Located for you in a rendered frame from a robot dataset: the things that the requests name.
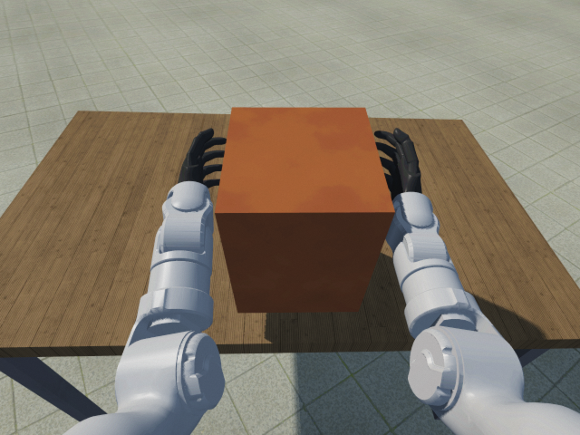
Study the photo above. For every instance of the carton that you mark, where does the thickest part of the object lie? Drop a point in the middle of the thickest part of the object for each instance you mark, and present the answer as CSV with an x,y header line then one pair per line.
x,y
303,208

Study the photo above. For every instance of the left robot upper arm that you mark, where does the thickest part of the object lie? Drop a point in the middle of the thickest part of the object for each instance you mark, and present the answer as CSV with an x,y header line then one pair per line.
x,y
164,386

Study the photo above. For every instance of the right robot forearm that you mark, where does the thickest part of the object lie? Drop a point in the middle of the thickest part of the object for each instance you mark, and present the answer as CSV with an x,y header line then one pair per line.
x,y
427,277

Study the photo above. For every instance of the right robot upper arm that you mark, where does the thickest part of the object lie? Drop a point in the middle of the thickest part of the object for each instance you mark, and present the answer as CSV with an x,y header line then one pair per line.
x,y
474,383

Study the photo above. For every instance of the robot left hand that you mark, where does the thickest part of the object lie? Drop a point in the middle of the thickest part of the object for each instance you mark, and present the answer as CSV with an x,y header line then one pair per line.
x,y
193,168

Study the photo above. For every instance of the left robot forearm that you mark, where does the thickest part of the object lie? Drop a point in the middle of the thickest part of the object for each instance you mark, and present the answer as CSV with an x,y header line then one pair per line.
x,y
178,297

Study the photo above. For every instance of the robot right hand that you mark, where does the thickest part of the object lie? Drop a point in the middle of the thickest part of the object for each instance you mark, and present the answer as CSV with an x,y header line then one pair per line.
x,y
404,169

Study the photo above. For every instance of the table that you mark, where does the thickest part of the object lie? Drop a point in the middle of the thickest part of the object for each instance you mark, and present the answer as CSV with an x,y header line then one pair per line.
x,y
76,245

